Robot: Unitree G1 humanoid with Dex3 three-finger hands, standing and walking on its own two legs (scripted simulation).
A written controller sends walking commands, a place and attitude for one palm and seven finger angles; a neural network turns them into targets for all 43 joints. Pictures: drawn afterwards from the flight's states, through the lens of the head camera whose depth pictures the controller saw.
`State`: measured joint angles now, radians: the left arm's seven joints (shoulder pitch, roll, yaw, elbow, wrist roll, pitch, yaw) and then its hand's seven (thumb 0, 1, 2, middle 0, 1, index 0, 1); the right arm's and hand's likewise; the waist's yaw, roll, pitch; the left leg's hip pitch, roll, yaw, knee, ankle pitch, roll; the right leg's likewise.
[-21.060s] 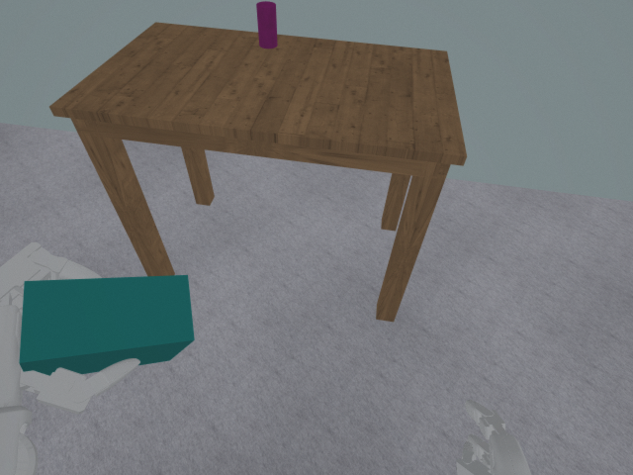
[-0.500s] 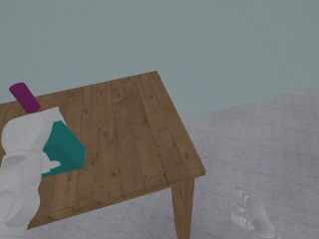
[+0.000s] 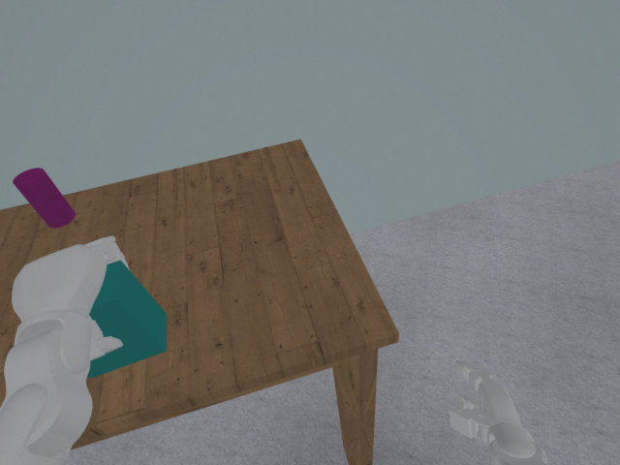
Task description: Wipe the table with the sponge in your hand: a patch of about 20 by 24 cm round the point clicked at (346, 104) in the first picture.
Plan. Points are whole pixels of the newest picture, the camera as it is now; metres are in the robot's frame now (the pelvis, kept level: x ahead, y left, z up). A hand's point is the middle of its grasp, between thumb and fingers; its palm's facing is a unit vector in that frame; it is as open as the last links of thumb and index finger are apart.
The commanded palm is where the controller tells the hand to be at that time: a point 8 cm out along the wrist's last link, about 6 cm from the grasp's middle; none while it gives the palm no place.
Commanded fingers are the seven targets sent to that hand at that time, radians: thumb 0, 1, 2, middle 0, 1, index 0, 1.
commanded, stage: move the sponge above the wiping area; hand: left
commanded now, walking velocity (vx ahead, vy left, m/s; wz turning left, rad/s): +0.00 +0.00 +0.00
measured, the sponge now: (113, 329) +0.24 +0.30 +0.07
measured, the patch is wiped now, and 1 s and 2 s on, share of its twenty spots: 0.00 0.00 0.00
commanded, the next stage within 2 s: none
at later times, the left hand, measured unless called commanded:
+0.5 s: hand (123, 308) +0.26 +0.28 +0.10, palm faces -0.04 -0.08 -1.00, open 10.3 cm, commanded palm +0.22 +0.29 +0.17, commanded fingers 0.00 0.10 1.30 -1.20 -1.60 -1.20 -1.60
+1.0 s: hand (127, 320) +0.24 +0.27 +0.10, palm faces -0.03 -0.08 -1.00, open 10.3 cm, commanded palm +0.22 +0.28 +0.18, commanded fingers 0.00 0.10 1.30 -1.20 -1.60 -1.20 -1.60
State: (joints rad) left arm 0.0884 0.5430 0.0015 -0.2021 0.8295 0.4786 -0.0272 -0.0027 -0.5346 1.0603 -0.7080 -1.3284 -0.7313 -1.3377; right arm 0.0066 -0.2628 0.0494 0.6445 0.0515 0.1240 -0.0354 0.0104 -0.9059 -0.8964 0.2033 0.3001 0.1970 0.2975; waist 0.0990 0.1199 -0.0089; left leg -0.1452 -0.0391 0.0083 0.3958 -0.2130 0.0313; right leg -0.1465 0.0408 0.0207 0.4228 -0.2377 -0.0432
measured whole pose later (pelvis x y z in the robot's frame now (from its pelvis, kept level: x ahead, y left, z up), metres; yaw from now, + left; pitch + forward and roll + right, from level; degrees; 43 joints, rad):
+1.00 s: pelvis +0.00 -0.01 +0.00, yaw +1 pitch -2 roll +1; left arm 0.10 0.55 -0.06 -0.18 0.86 0.32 -0.08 0.00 -0.54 1.07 -0.71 -1.33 -0.73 -1.34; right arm 0.02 -0.27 0.04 0.63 0.03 0.09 -0.07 0.01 -0.91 -0.90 0.20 0.30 0.20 0.30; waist 0.11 0.10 0.01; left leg -0.15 -0.03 -0.01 0.41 -0.22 0.02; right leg -0.14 0.05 0.00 0.43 -0.25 -0.06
